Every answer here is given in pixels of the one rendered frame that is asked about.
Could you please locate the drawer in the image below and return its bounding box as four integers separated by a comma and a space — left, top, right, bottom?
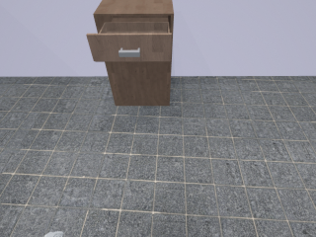
86, 22, 172, 62

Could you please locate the handle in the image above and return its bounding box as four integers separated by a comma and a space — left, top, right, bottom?
118, 48, 140, 57

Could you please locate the cabinet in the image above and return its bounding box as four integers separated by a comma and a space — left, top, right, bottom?
93, 0, 174, 106

